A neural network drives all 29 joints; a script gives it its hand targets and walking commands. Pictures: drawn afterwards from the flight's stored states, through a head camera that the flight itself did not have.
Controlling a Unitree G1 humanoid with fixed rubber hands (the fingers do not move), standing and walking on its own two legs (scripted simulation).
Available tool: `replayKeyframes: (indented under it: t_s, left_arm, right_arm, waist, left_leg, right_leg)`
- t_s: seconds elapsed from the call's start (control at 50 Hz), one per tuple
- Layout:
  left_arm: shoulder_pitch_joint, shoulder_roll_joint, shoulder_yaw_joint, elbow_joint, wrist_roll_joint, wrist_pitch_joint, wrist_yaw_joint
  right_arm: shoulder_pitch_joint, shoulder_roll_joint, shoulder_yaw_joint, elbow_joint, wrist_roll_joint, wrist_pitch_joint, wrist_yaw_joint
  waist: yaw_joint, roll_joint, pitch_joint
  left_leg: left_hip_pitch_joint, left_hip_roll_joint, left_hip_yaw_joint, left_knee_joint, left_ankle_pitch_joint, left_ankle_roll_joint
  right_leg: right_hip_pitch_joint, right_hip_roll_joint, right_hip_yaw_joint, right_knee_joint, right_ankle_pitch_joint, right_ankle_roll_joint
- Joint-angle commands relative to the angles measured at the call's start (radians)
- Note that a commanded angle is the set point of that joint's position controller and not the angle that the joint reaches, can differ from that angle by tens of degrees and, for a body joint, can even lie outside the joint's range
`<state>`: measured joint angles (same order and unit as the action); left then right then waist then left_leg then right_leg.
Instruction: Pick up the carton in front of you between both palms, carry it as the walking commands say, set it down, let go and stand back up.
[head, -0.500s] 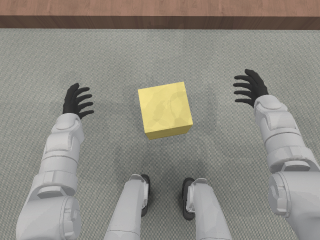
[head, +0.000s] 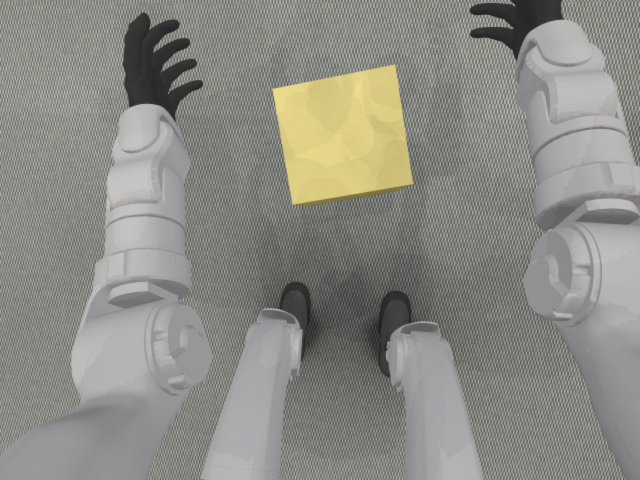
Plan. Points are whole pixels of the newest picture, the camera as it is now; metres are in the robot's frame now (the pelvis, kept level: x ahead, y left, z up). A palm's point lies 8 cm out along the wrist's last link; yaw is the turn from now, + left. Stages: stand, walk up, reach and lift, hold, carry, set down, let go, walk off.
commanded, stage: reach and lift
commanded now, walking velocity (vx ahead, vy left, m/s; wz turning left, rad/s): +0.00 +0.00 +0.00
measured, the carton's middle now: (343, 148) +0.51 +0.04 -0.52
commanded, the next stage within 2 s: none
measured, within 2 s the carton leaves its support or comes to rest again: leaves its support in 1.58 s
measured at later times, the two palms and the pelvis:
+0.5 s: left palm (226, 154) +0.47 +0.23 -0.36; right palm (459, 117) +0.55 -0.15 -0.36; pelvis -0.05 +0.01 -0.21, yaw +2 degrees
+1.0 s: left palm (249, 152) +0.49 +0.21 -0.45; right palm (440, 119) +0.56 -0.13 -0.45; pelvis -0.05 +0.00 -0.28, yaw +3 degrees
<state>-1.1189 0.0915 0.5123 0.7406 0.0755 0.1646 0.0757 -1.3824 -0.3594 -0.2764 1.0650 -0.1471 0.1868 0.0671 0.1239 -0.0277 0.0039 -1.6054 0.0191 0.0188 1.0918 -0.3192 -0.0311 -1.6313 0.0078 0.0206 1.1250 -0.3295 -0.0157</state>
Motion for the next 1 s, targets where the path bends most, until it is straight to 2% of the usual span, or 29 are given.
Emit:
replayKeyframes:
  t_s: [0.0, 0.04, 0.08, 0.14, 0.28, 0.38, 0.48, 0.56, 0.64, 0.7, 0.76, 0.82, 0.9, 0.98]
  left_arm:
    - [-0.081, 0.077, 0.027, -0.062, 0.023, -0.061, -0.012]
    - [-0.068, 0.075, 0.034, -0.044, 0.031, -0.080, -0.013]
    - [-0.076, 0.077, 0.036, -0.026, 0.028, -0.096, -0.009]
    - [-0.117, 0.095, 0.014, -0.010, 0.002, -0.109, 0.005]
    - [-0.227, 0.173, -0.137, -0.001, -0.147, -0.100, 0.061]
    - [-0.359, 0.249, -0.207, -0.007, -0.243, -0.064, 0.101]
    - [-0.496, 0.263, -0.231, 0.083, -0.274, -0.032, 0.110]
    - [-0.563, 0.265, -0.221, 0.187, -0.251, -0.041, 0.098]
    - [-0.615, 0.277, -0.218, 0.256, -0.234, -0.066, 0.086]
    - [-0.655, 0.299, -0.232, 0.260, -0.248, -0.090, 0.086]
    - [-0.692, 0.323, -0.253, 0.231, -0.286, -0.107, 0.094]
    - [-0.691, 0.315, -0.273, 0.225, -0.310, -0.111, 0.101]
    - [-0.628, 0.287, -0.274, 0.235, -0.319, -0.106, 0.111]
    - [-0.578, 0.258, -0.257, 0.268, -0.289, -0.106, 0.102]
  right_arm:
    - [-0.169, -0.022, -0.030, -0.094, -0.026, -0.047, -0.013]
    - [-0.137, -0.014, -0.037, -0.094, -0.033, -0.062, -0.024]
    - [-0.124, -0.013, -0.030, -0.095, -0.024, -0.074, -0.038]
    - [-0.141, -0.037, 0.002, -0.095, 0.013, -0.089, -0.063]
    - [-0.274, -0.164, 0.153, -0.114, 0.166, -0.092, -0.110]
    - [-0.431, -0.232, 0.254, -0.129, 0.282, -0.066, -0.120]
    - [-0.540, -0.251, 0.303, -0.012, 0.325, -0.036, -0.106]
    - [-0.581, -0.265, 0.307, 0.102, 0.320, -0.046, -0.092]
    - [-0.611, -0.276, 0.311, 0.158, 0.319, -0.071, -0.086]
    - [-0.647, -0.291, 0.329, 0.142, 0.336, -0.094, -0.093]
    - [-0.698, -0.311, 0.367, 0.102, 0.361, -0.110, -0.105]
    - [-0.732, -0.302, 0.394, 0.051, 0.381, -0.113, -0.105]
    - [-0.707, -0.279, 0.426, 0.062, 0.397, -0.107, -0.093]
    - [-0.604, -0.239, 0.398, 0.144, 0.368, -0.097, -0.084]
  waist:
    - [0.028, -0.151, -1.019]
    - [0.018, -0.138, -1.009]
    - [0.016, -0.118, -0.981]
    - [0.008, -0.096, -0.998]
    - [0.006, -0.109, -1.200]
    - [0.031, -0.153, -1.244]
    - [0.037, -0.151, -1.070]
    - [0.026, -0.118, -0.896]
    - [0.019, -0.081, -0.802]
    - [0.015, -0.073, -0.841]
    - [0.026, -0.102, -0.909]
    - [0.027, -0.117, -0.909]
    - [0.043, -0.138, -0.945]
    - [0.027, -0.114, -0.844]
  left_leg:
    - [0.160, -0.092, 0.066, 0.040, 0.474, -0.043]
    - [0.113, -0.091, 0.062, 0.101, 0.444, -0.049]
    - [0.088, -0.090, 0.059, 0.171, 0.410, -0.054]
    - [0.077, -0.087, 0.050, 0.286, 0.429, -0.059]
    - [0.104, -0.087, 0.056, 0.539, 0.405, -0.058]
    - [0.055, -0.074, 0.076, 0.651, 0.238, -0.042]
    - [-0.032, -0.049, 0.087, 0.722, 0.040, -0.036]
    - [-0.070, -0.039, 0.077, 0.782, -0.021, -0.033]
    - [-0.065, -0.036, 0.061, 0.844, 0.002, -0.036]
    - [-0.025, -0.038, 0.054, 0.891, 0.072, -0.033]
    - [-0.035, -0.045, 0.057, 0.920, 0.137, -0.030]
    - [0.019, -0.054, 0.052, 0.943, 0.202, -0.022]
    - [0.025, -0.063, 0.065, 0.955, 0.238, -0.021]
    - [-0.037, -0.068, 0.071, 0.952, 0.195, -0.029]
  right_leg:
    - [0.764, 0.041, 0.058, 0.097, 0.729, 0.027]
    - [0.644, 0.042, 0.054, 0.150, 0.668, 0.033]
    - [0.481, 0.048, 0.043, 0.200, 0.552, 0.039]
    - [0.314, 0.056, 0.030, 0.295, 0.465, 0.043]
    - [0.239, 0.056, -0.005, 0.550, 0.368, 0.042]
    - [0.259, 0.042, -0.015, 0.669, 0.210, 0.034]
    - [0.151, 0.020, -0.013, 0.728, 0.003, 0.030]
    - [0.026, 0.006, -0.002, 0.774, -0.086, 0.025]
    - [-0.046, -0.003, 0.007, 0.832, -0.080, 0.022]
    - [-0.021, -0.006, 0.010, 0.880, -0.015, 0.022]
    - [0.059, -0.011, 0.013, 0.925, 0.063, 0.020]
    - [0.049, -0.005, 0.002, 0.950, 0.105, 0.024]
    - [0.123, 0.000, 0.001, 0.972, 0.166, 0.022]
    - [0.048, 0.006, 0.007, 0.960, 0.139, 0.026]
